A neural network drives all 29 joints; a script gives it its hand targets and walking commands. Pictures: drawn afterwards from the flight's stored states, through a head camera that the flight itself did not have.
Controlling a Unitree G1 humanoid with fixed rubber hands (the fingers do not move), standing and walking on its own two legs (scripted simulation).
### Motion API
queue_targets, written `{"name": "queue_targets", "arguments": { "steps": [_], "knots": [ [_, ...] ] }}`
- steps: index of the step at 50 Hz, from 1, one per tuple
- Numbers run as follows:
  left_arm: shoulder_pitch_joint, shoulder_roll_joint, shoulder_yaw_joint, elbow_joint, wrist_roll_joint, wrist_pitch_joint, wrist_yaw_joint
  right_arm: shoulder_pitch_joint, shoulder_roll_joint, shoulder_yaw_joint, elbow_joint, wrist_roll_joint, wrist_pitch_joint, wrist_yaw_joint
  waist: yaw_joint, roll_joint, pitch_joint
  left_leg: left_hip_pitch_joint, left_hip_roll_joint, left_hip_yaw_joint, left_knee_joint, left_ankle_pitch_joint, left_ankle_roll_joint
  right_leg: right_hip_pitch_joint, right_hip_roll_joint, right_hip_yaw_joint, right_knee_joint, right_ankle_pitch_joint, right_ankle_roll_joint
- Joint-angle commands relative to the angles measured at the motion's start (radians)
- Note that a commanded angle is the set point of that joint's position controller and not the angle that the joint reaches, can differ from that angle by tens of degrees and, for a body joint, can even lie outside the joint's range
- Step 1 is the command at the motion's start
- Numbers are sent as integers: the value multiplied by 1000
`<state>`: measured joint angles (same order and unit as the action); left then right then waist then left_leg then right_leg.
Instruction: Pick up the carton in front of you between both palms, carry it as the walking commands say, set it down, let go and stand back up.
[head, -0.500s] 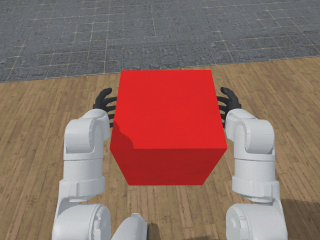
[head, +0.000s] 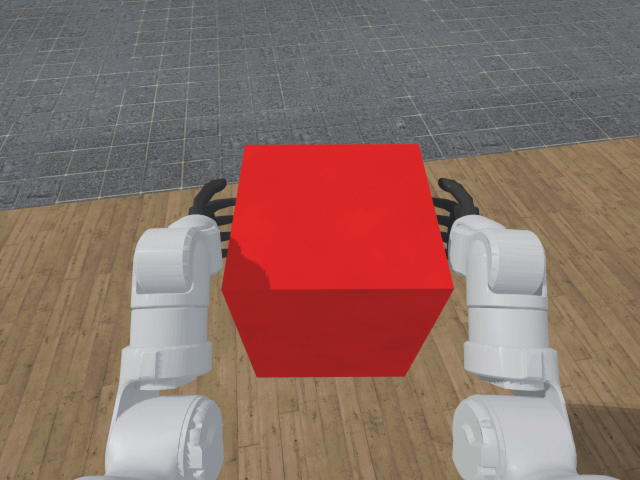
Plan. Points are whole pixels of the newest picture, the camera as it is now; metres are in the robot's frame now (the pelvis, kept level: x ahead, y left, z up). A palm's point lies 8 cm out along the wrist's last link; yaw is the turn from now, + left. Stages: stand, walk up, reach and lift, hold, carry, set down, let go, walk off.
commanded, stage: carry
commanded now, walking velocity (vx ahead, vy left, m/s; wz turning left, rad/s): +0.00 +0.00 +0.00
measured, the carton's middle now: (331, 270) +0.37 +0.00 +0.04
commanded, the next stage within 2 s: none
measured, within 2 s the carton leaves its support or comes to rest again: neither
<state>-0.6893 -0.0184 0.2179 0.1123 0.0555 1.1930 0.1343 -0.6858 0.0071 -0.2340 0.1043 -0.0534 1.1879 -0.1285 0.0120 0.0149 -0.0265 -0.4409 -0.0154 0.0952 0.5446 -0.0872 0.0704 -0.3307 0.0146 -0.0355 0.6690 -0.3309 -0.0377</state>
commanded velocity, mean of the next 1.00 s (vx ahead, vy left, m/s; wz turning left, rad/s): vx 0.00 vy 0.00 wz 0.00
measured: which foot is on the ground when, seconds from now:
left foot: down 0.00-1.00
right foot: down 0.00-1.00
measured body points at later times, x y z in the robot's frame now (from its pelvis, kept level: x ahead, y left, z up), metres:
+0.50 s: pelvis -0.03 -0.02 +0.00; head -0.06 -0.02 +0.45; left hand +0.33 +0.13 +0.13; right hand +0.33 -0.17 +0.13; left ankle +0.04 +0.08 -0.73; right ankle -0.06 -0.11 -0.72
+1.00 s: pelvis -0.03 -0.02 +0.00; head -0.04 -0.02 +0.45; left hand +0.33 +0.13 +0.12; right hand +0.34 -0.18 +0.12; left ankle +0.04 +0.08 -0.73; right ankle -0.06 -0.11 -0.72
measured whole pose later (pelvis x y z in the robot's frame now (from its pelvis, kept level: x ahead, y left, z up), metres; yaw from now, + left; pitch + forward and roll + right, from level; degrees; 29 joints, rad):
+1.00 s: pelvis -0.03 -0.02 +0.00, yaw +0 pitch +2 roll -1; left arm -0.70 0.01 0.19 0.27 0.05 1.23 0.12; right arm -0.71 -0.02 -0.20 0.28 -0.06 1.22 -0.12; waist 0.01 0.01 -0.09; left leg -0.39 0.02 0.09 0.50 -0.04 0.03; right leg -0.30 0.03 -0.08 0.67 -0.30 -0.08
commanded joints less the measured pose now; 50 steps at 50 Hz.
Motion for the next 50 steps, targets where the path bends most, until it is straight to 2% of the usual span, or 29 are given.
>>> {"name": "queue_targets", "arguments": {
  "steps": [1, 10, 17, 20, 29, 45, 50],
  "knots": [
    [-674, -1076, -644, -65, -407, -17, -241, -649, 1074, 650, -33, 388, -5, 242, -5, -30, -561, 329, 168, -128, 45, 674, 68, 149, -120, 89, 2, 563, -24],
    [-730, -1082, -626, -57, -431, -22, -243, -700, 1086, 630, -22, 402, -10, 235, -5, -20, -511, 317, 177, -131, -10, 472, 35, 122, -144, 104, -56, 446, -42],
    [-732, -1079, -588, -1, -416, -17, -245, -719, 1092, 600, 24, 408, -4, 243, -8, -12, -435, 285, 179, -157, -101, 143, 11, 70, -139, 115, -138, 166, -51],
    [-736, -1078, -568, 31, -406, -17, -247, -728, 1095, 581, 58, 405, -4, 246, -11, -10, -394, 267, 180, -161, -125, 52, 4, 42, -139, 119, -168, 91, -53],
    [-743, -1081, -516, 95, -391, -18, -243, -740, 1102, 527, 125, 400, -8, 249, -12, -6, -372, 255, 182, -151, -114, 102, -10, 32, -140, 112, -167, 149, -50],
    [-770, -1097, -539, 25, -423, -6, -232, -755, 1109, 541, 59, 415, 6, 235, -10, -8, -448, 279, 181, -132, -64, 269, -1, 85, -141, 102, -105, 323, -49],
    [-770, -1099, -549, 11, -426, -2, -233, -754, 1110, 553, 42, 416, 10, 235, -10, -9, -461, 284, 181, -131, -58, 293, 3, 93, -141, 101, -95, 342, -50]
  ]
}}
